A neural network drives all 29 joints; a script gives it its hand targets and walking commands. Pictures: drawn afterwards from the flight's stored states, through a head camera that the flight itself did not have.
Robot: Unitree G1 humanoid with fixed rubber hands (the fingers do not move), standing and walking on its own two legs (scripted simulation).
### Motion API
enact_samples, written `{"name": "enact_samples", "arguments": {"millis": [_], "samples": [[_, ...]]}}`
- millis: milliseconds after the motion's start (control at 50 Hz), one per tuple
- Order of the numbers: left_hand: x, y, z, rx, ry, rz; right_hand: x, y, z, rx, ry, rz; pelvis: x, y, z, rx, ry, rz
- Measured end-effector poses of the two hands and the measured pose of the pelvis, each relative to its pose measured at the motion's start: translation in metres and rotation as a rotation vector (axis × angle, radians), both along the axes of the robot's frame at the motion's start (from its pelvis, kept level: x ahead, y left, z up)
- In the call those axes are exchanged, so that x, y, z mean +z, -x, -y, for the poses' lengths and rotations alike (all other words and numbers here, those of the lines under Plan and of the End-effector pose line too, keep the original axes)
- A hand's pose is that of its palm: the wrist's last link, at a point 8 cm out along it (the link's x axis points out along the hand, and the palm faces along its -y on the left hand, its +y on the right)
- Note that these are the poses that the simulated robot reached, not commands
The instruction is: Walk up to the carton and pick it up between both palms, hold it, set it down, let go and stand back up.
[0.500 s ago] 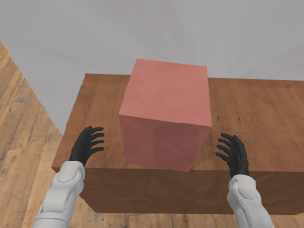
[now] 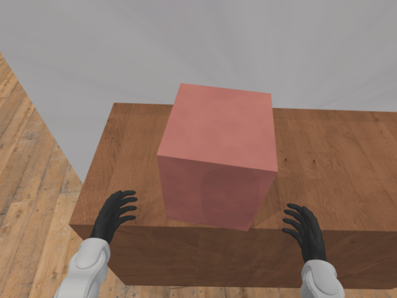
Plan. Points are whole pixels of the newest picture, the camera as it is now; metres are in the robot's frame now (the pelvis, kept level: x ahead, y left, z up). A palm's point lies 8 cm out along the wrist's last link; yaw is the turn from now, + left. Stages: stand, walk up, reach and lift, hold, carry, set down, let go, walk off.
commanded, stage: set down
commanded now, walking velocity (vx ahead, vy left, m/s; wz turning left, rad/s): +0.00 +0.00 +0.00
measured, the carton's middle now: (215, 160) +0.40 -0.01 +0.04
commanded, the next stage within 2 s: let go in 1.44 s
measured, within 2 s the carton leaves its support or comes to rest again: neither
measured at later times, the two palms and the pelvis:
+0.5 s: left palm (103, 253) +0.21 +0.21 -0.03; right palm (313, 275) +0.18 -0.20 -0.03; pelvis +0.01 +0.00 +0.00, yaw +0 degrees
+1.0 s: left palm (107, 251) +0.21 +0.21 -0.02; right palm (323, 288) +0.17 -0.23 -0.06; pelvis +0.01 -0.02 +0.00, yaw +0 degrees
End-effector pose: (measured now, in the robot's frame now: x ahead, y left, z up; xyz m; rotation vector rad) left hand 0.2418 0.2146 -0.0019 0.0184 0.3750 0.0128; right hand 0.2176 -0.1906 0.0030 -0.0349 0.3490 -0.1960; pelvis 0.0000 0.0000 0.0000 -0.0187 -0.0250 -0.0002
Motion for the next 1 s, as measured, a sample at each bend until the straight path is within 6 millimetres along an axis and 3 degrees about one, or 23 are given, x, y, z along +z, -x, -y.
{"name": "enact_samples", "arguments": {"millis": [260, 440, 660, 1000], "samples": [[-0.024, 0.029, 0.000, 0.012, -0.031, -0.070, -0.023, 0.020, 0.002, 0.017, 0.006, -0.053, 0.000, -0.006, 0.002, 0.004, -0.002, 0.027], [-0.027, 0.035, 0.000, 0.017, -0.054, -0.076, -0.033, 0.032, 0.007, 0.044, 0.016, -0.088, 0.000, -0.008, 0.004, -0.002, -0.005, 0.054], [-0.027, 0.037, 0.002, 0.037, -0.069, -0.101, -0.049, 0.046, 0.014, 0.068, 0.034, -0.172, 0.000, -0.009, 0.008, -0.010, -0.010, 0.093], [-0.019, 0.032, 0.008, 0.068, -0.127, -0.187, -0.066, 0.051, 0.036, 0.132, 0.077, -0.287, 0.002, -0.009, 0.021, -0.006, -0.023, 0.127]]}}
